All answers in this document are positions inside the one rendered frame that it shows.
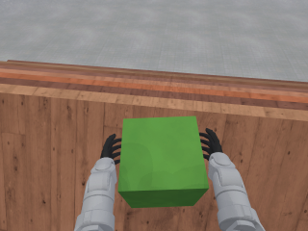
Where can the robot right hand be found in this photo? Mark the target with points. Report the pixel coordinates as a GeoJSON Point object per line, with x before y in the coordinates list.
{"type": "Point", "coordinates": [213, 143]}

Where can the right robot forearm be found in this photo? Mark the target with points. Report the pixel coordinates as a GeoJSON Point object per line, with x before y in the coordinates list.
{"type": "Point", "coordinates": [234, 209]}

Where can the left robot forearm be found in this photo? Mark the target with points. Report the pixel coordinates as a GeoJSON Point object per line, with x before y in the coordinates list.
{"type": "Point", "coordinates": [97, 212]}

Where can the carton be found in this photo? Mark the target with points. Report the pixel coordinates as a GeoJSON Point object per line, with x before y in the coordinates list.
{"type": "Point", "coordinates": [161, 162]}

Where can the robot left hand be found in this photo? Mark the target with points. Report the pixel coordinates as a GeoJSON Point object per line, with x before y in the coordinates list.
{"type": "Point", "coordinates": [108, 148]}

